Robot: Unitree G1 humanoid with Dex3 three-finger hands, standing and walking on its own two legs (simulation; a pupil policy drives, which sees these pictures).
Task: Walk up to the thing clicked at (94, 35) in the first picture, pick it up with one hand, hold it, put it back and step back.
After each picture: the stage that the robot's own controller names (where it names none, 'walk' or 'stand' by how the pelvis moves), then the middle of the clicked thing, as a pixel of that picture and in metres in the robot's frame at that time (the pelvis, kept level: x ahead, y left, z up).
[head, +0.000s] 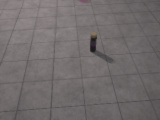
stand; (93, 42) +1.34 -0.11 -0.65
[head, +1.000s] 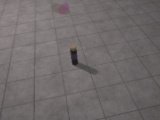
walk; (74, 55) +1.21 +0.18 -0.64
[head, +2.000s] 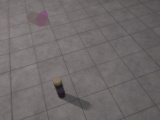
walk; (59, 88) +0.74 +0.28 -0.65
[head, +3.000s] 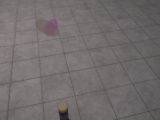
walk; (63, 113) +0.54 +0.18 -0.64
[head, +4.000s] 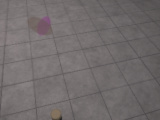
stand; out of the picture +0.47 +0.18 -0.65
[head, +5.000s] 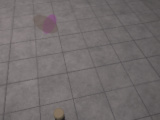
stand; (60, 119) +0.46 +0.18 -0.65
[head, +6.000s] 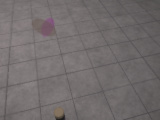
stand; (60, 119) +0.49 +0.19 -0.66
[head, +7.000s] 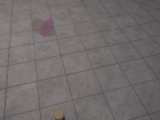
stand; out of the picture +0.48 +0.19 -0.66
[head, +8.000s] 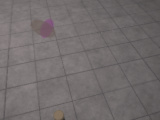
stand; out of the picture +0.47 +0.19 -0.66
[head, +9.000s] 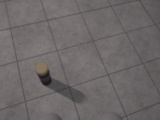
go down; (44, 74) +0.51 +0.20 -0.46
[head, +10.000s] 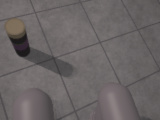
go down; (19, 40) +0.54 +0.24 -0.26
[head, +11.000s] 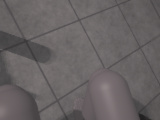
close in; out of the picture +0.53 +0.27 -0.21
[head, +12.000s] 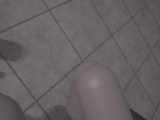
close; out of the picture +0.52 +0.31 -0.17
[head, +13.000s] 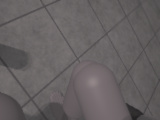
lift; out of the picture +0.48 +0.28 -0.18
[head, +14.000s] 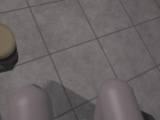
lift; (3, 51) +0.40 +0.25 -0.05
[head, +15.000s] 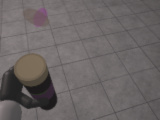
hold; (41, 87) +0.31 +0.14 +0.08
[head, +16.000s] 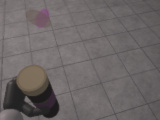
hold; (42, 96) +0.30 +0.15 +0.04
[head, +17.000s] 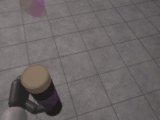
crouch; (46, 94) +0.31 +0.14 +0.01
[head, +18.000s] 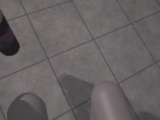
crouch; out of the picture +0.49 +0.20 -0.04
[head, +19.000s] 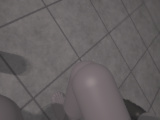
lower; out of the picture +0.46 +0.28 -0.18
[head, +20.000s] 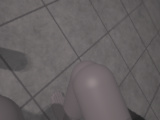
lower; out of the picture +0.47 +0.28 -0.18
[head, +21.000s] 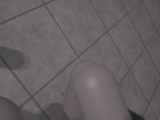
lower; out of the picture +0.47 +0.29 -0.18
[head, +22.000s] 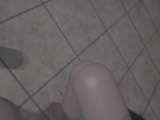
lower; out of the picture +0.48 +0.29 -0.18
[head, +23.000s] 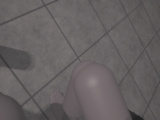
loosen; out of the picture +0.47 +0.27 -0.18
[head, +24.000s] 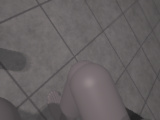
withdraw; out of the picture +0.47 +0.27 -0.18
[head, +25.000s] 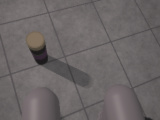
walk; (38, 50) +0.50 +0.19 -0.28
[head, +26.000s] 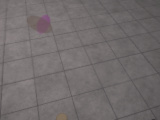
stand; out of the picture +0.44 +0.14 -0.59
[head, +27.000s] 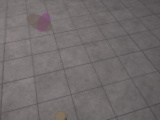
stand; out of the picture +0.44 +0.16 -0.60
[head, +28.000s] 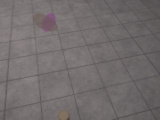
stand; out of the picture +0.45 +0.14 -0.62
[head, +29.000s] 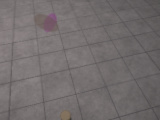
walk; out of the picture +0.45 +0.15 -0.65
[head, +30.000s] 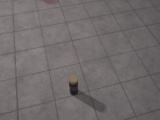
walk; (73, 85) +0.61 +0.07 -0.63
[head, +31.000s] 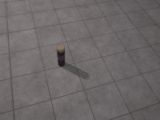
walk; (61, 56) +0.93 +0.16 -0.64
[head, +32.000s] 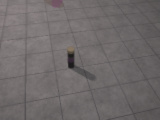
stand; (71, 58) +1.08 +0.12 -0.64
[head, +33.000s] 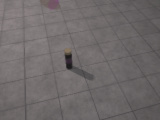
stand; (68, 59) +1.08 +0.16 -0.66
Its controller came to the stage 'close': yes
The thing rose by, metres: 0.68
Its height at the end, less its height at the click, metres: +0.00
